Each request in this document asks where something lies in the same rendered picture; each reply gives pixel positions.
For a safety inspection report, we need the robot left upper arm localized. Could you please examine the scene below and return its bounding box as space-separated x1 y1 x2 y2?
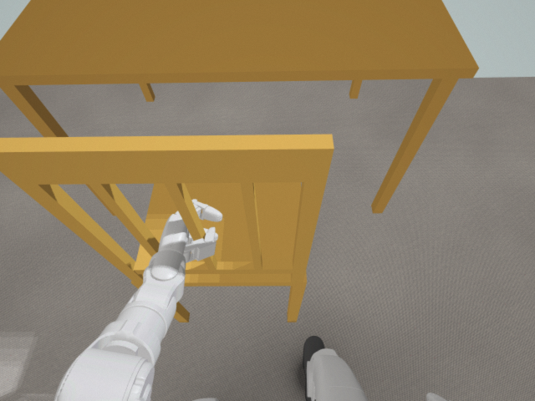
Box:
58 348 155 401

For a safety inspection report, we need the right robot foot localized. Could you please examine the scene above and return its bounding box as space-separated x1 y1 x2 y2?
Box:
303 336 325 401

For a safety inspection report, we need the table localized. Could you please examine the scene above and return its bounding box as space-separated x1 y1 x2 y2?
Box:
0 0 479 216

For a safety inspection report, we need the chair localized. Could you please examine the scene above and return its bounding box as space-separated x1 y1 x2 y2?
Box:
0 135 334 322

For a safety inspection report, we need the robot left forearm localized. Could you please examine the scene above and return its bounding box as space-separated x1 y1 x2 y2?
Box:
54 250 186 401

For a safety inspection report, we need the robot right thigh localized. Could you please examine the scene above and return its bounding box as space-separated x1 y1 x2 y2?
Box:
307 355 368 401

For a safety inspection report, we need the robot left hand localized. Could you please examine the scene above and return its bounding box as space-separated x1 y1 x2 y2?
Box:
158 199 222 263

